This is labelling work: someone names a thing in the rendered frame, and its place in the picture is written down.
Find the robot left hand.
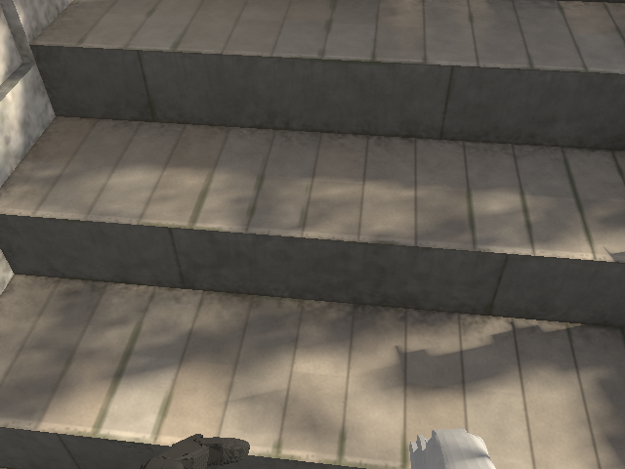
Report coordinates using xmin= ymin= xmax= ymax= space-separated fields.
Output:
xmin=140 ymin=434 xmax=250 ymax=469

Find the right robot thigh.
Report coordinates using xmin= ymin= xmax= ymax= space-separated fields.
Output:
xmin=409 ymin=428 xmax=496 ymax=469

